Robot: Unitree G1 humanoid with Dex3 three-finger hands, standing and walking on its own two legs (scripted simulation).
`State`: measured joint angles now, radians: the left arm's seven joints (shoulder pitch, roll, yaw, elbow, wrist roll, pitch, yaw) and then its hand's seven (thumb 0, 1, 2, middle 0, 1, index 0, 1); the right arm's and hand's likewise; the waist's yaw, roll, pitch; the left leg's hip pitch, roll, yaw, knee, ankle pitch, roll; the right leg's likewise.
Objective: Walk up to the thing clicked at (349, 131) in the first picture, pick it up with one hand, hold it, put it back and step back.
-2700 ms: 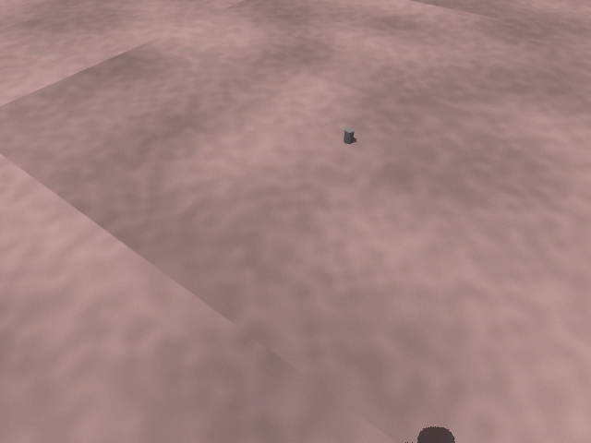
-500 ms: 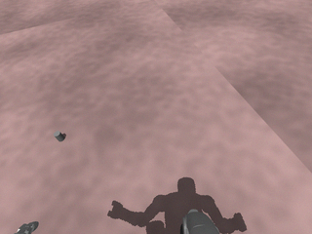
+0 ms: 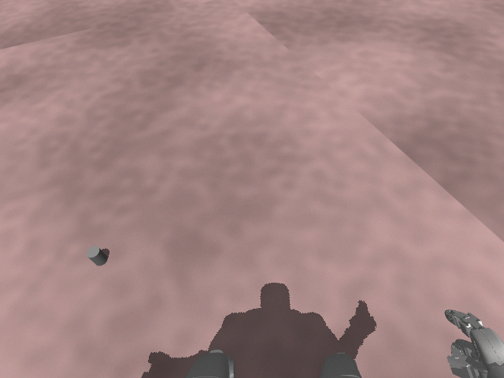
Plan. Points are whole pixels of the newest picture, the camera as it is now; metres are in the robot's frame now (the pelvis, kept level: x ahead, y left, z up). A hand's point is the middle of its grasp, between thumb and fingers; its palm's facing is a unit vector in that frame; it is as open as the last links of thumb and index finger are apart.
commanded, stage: walk up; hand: left
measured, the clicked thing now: (97, 256) +0.65 +0.70 -0.67
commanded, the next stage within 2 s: none
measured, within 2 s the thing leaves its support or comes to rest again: neither
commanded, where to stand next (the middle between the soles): +0.20 +0.75 m, yaw -37 degrees
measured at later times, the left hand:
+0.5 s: hand out of the picture +0.22 +0.49 -0.07, palm faces -0.17 -0.77 -0.62, open 7.4 cm
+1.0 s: hand out of the picture +0.24 +0.70 -0.09, palm faces -0.32 -0.74 -0.58, open 7.4 cm
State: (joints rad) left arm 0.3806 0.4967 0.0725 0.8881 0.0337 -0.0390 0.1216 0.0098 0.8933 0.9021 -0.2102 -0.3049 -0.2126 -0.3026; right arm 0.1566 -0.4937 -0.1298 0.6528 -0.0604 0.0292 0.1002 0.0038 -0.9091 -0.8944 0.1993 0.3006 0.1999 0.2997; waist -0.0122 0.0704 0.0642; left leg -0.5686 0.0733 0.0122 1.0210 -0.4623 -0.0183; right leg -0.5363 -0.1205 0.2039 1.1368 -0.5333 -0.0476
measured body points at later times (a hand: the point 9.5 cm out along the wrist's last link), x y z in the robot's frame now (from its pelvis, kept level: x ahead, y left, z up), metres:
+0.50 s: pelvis +0.08 +0.20 +0.02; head +0.11 +0.15 +0.47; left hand +0.23 +0.53 -0.03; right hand +0.12 -0.14 -0.10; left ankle +0.13 +0.38 -0.60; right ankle +0.12 +0.02 -0.67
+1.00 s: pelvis +0.09 +0.44 +0.01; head +0.13 +0.38 +0.46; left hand +0.26 +0.74 -0.05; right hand +0.08 +0.10 -0.12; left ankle +0.17 +0.56 -0.60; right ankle +0.13 +0.29 -0.67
